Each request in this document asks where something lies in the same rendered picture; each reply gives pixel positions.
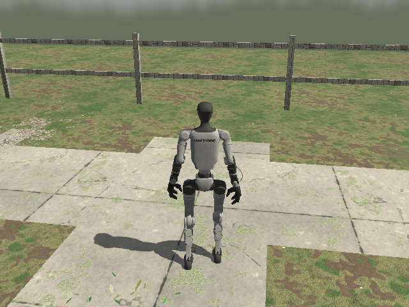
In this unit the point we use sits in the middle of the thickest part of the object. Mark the robot right upper arm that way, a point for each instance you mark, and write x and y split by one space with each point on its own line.
227 146

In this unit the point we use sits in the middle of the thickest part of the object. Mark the robot right shin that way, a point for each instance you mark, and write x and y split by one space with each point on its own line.
218 229

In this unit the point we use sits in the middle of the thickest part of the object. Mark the robot left upper arm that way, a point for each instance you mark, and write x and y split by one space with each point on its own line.
182 144

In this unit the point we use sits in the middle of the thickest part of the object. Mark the left robot forearm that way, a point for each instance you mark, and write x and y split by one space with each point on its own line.
175 172

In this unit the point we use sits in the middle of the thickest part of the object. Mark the right robot foot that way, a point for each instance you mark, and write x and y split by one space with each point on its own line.
217 257

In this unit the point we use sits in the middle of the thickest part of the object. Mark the robot right hand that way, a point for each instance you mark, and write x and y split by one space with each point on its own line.
237 194

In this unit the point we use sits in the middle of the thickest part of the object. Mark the robot left hand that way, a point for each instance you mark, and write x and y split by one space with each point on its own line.
171 190

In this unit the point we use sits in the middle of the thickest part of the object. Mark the right robot forearm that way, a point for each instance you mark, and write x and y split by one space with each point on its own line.
233 174

